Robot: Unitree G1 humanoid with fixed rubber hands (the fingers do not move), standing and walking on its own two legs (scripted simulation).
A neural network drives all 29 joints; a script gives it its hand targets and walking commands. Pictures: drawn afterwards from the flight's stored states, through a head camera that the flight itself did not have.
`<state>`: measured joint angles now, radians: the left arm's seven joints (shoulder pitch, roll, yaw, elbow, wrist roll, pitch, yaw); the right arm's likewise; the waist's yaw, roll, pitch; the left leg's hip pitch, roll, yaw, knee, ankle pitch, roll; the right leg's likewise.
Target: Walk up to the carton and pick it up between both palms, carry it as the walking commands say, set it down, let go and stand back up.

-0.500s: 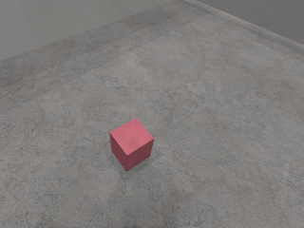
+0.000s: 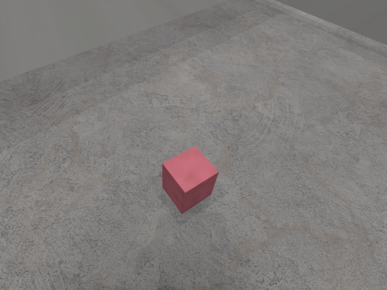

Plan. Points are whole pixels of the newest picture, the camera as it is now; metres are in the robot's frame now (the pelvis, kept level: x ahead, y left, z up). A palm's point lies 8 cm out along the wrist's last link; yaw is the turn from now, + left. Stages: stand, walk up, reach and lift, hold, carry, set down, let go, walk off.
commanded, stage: walk up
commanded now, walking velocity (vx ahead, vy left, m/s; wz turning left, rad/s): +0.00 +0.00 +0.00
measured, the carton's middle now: (188, 180) +0.72 -0.02 -0.64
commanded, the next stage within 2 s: none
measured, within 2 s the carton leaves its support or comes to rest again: neither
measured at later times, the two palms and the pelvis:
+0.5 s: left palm out of the picture +0.01 +0.19 -0.12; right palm out of the picture +0.03 -0.27 -0.13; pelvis -0.04 -0.06 +0.00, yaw +0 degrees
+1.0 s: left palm out of the picture -0.03 +0.10 -0.12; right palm out of the picture +0.06 -0.37 -0.14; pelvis -0.01 -0.14 +0.00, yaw +9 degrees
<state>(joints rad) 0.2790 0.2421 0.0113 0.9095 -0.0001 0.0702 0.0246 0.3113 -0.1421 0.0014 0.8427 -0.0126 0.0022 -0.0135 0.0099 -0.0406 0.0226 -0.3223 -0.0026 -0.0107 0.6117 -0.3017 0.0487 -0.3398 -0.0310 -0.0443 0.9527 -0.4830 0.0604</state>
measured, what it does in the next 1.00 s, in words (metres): steps to the right: right foot, then right foot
